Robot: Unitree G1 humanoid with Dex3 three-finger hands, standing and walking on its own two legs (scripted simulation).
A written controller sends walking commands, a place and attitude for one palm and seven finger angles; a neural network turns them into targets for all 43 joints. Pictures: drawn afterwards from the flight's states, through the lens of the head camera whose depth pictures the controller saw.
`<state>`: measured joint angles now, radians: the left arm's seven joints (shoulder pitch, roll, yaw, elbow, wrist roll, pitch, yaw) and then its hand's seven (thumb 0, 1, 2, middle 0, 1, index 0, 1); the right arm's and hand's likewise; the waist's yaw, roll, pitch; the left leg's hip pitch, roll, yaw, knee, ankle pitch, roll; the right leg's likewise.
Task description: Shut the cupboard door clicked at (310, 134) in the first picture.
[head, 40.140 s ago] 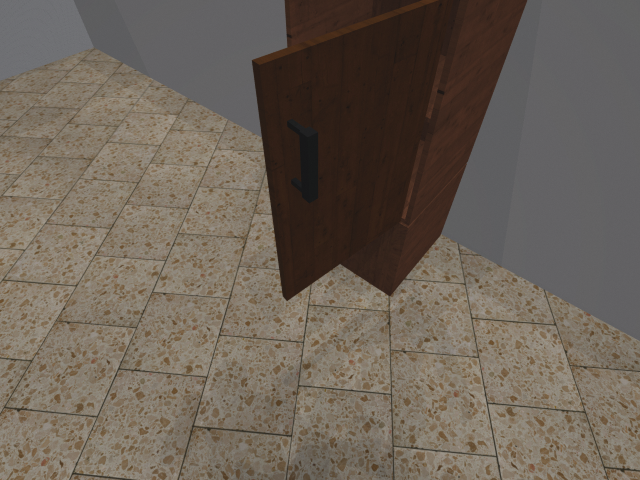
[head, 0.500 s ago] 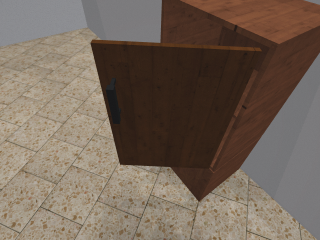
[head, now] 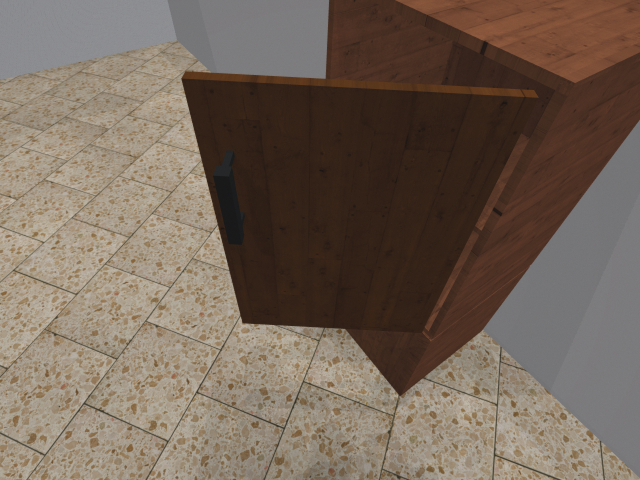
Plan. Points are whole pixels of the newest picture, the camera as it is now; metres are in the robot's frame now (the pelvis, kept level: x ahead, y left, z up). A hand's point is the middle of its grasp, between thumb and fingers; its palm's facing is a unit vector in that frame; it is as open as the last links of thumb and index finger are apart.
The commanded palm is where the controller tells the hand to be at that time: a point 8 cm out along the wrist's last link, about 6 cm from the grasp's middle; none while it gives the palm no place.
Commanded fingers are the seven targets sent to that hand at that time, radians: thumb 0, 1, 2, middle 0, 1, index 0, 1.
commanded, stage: come to a stop and stand still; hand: left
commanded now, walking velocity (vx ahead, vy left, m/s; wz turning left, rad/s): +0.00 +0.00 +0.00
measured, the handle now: (232, 199) +0.46 +0.16 +0.08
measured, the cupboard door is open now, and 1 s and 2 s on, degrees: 52 52 52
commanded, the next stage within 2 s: look again from close up in 0.44 s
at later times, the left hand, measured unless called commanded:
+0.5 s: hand out of the picture +0.02 +0.18 -0.17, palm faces -0.01 -0.98 -0.19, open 7.3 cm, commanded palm none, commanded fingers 0.00 0.90 0.90 -0.20 -0.30 -0.20 -0.30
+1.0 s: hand out of the picture +0.02 +0.18 -0.18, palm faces +0.00 -0.99 -0.15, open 7.4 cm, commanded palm none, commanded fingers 0.00 0.90 0.90 -0.20 -0.30 -0.20 -0.30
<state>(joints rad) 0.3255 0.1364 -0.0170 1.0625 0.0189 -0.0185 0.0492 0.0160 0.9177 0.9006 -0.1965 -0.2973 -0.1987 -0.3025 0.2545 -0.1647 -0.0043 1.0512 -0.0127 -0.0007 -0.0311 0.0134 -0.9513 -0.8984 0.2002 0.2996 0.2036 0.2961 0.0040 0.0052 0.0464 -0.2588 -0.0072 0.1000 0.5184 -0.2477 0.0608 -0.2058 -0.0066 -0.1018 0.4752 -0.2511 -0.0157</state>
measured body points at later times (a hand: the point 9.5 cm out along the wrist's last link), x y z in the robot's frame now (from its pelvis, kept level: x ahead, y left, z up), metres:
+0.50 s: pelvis +0.01 +0.01 +0.00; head +0.02 +0.01 +0.45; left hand +0.03 +0.24 -0.15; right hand +0.02 -0.21 -0.15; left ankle +0.02 +0.07 -0.74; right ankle +0.00 -0.11 -0.74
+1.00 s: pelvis +0.03 +0.02 +0.00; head +0.05 +0.03 +0.45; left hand +0.02 +0.23 -0.16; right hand +0.03 -0.20 -0.15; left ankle +0.02 +0.07 -0.74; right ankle +0.00 -0.11 -0.74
